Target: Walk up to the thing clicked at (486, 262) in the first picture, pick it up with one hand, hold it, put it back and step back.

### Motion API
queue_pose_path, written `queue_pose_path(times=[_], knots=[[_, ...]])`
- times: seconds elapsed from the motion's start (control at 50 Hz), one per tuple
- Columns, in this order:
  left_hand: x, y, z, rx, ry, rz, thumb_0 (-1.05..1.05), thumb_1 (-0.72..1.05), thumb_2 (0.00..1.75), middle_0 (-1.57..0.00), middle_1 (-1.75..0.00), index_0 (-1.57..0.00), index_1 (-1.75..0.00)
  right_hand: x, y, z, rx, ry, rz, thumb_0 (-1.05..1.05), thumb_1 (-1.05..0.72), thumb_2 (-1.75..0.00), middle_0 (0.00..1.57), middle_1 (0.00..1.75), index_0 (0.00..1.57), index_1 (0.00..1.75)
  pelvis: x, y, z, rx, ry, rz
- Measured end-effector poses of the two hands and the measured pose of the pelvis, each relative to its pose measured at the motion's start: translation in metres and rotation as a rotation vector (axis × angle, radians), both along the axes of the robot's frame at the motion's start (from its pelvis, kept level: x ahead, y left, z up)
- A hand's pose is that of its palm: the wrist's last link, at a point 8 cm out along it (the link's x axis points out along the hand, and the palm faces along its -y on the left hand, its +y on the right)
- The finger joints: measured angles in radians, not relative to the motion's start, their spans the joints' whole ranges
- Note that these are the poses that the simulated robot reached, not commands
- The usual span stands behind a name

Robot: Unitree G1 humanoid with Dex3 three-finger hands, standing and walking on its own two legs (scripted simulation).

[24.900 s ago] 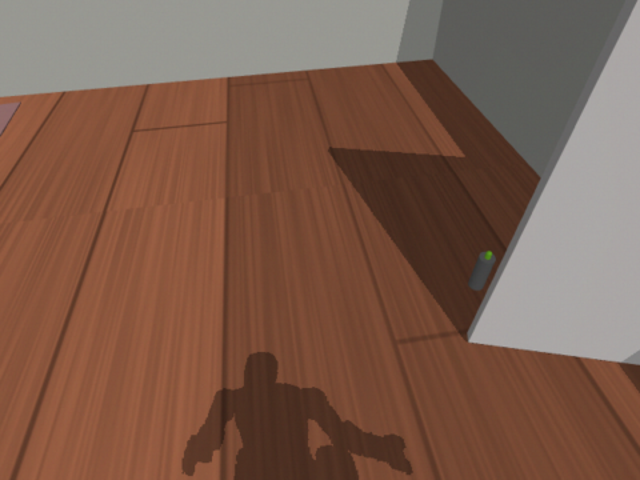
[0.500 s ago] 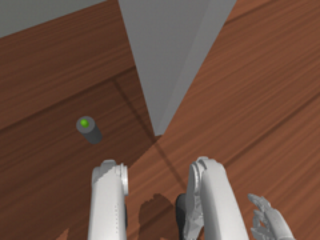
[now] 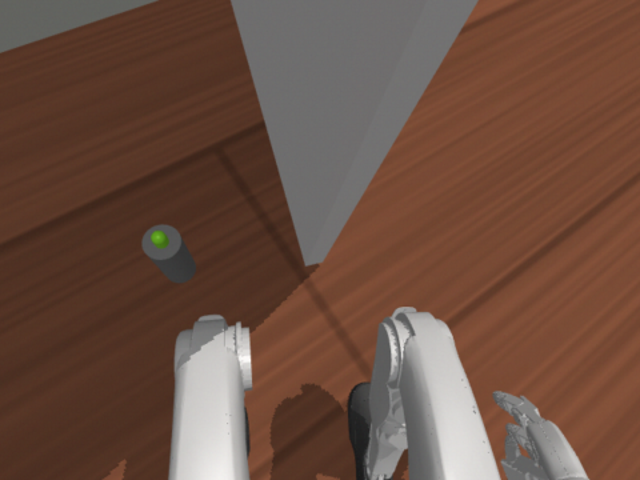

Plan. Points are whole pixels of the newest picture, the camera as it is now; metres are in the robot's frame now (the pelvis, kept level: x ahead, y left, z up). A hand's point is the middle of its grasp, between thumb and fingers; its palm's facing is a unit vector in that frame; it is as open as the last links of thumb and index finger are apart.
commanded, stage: go down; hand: left
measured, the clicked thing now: (170, 254) +0.46 +0.25 -0.29
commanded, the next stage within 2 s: approach in 0.04 s
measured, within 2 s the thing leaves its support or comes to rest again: neither
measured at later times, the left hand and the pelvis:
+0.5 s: hand (3, 264) +0.38 +0.39 -0.11, palm faces +0.23 -0.97 +0.03, open 17.6 cm; pelvis +0.00 +0.00 -0.05, yaw -3 degrees
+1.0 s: hand (144, 277) +0.41 +0.28 -0.25, palm faces +0.16 -0.98 +0.09, open 17.6 cm; pelvis -0.01 +0.01 -0.10, yaw -8 degrees
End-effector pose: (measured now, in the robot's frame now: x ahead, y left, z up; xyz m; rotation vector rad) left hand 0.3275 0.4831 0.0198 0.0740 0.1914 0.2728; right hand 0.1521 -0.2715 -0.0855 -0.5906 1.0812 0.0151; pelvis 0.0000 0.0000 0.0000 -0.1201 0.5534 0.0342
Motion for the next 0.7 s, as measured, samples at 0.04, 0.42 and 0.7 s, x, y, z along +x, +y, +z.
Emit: queue_pose_path(times=[0.04,0.42,0.7], knots=[[-0.001,0.001,-0.002,0.0,-0.003,0.002,-0.01,-0.55,0.07,-0.05,-0.06,-0.04,-0.06,0.0,0.0,-0.002,-0.001,0.004,0.005,0.01,-0.92,-0.91,0.21,0.3,0.21,0.3,0.0,0.0,-0.002,0.0,-0.002,0.0],[0.012,-0.022,-0.077,-0.073,-0.079,-0.021,-0.01,-0.59,0.04,-0.08,-0.07,-0.05,-0.09,0.001,0.001,-0.024,-0.03,0.02,0.088,0.01,-0.91,-0.9,0.21,0.3,0.21,0.31,-0.004,0.0,-0.034,-0.015,-0.048,-0.019],[0.041,-0.073,-0.221,-0.108,-0.076,-0.087,-0.01,-0.56,0.06,-0.08,-0.09,-0.05,-0.1,-0.002,0.012,-0.044,-0.167,0.156,0.226,0.0,-0.92,-0.9,0.21,0.3,0.21,0.31,-0.005,0.007,-0.081,-0.087,-0.171,-0.054]])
